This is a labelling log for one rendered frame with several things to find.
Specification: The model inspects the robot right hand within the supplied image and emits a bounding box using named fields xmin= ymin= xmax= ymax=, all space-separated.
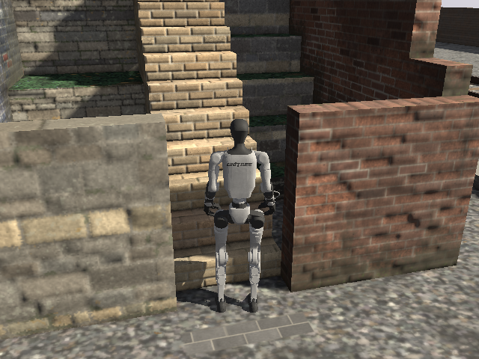
xmin=258 ymin=202 xmax=275 ymax=215

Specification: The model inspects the right robot shin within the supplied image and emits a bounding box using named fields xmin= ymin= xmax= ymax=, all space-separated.
xmin=249 ymin=252 xmax=260 ymax=302

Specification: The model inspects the left robot thigh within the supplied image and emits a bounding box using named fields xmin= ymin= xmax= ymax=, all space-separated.
xmin=214 ymin=209 xmax=229 ymax=266

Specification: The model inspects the robot left hand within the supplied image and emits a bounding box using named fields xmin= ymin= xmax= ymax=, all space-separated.
xmin=204 ymin=203 xmax=221 ymax=217

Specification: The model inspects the left robot forearm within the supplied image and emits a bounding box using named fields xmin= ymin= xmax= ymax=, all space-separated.
xmin=204 ymin=181 xmax=216 ymax=206

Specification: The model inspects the right robot forearm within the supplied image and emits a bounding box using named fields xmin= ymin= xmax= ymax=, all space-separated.
xmin=263 ymin=182 xmax=275 ymax=206

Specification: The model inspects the left robot upper arm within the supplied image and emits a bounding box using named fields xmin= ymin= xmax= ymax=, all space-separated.
xmin=208 ymin=151 xmax=224 ymax=192

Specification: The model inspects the right robot upper arm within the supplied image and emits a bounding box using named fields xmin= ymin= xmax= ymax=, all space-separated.
xmin=255 ymin=151 xmax=272 ymax=193

